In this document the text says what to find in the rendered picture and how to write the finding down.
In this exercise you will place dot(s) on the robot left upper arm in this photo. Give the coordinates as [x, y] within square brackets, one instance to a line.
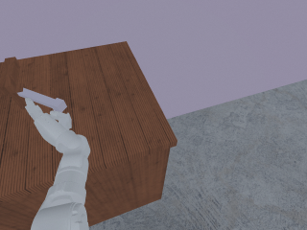
[68, 216]

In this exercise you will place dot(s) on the tap lever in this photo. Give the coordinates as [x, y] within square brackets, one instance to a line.
[57, 104]

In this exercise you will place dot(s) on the robot left forearm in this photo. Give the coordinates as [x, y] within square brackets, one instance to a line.
[69, 184]

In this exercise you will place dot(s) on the left robot hand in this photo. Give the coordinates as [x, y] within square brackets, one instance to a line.
[46, 124]

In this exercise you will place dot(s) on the counter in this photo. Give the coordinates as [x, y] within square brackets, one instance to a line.
[111, 104]

